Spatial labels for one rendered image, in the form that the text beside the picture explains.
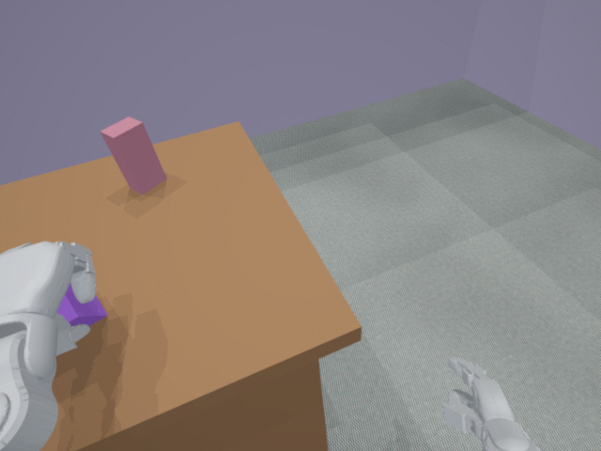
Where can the table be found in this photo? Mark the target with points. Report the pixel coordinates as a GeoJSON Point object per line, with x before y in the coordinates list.
{"type": "Point", "coordinates": [218, 304]}

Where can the left robot forearm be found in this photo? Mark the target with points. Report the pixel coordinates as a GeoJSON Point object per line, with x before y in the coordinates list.
{"type": "Point", "coordinates": [28, 408]}

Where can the left robot hand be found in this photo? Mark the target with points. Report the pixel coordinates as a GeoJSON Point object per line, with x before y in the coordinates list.
{"type": "Point", "coordinates": [34, 278]}

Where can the sponge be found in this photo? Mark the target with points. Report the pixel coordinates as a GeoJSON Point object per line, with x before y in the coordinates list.
{"type": "Point", "coordinates": [80, 313]}

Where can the right robot forearm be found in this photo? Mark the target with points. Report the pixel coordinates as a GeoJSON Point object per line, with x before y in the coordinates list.
{"type": "Point", "coordinates": [500, 434]}

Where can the right robot hand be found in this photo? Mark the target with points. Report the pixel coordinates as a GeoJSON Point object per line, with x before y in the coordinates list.
{"type": "Point", "coordinates": [466, 412]}

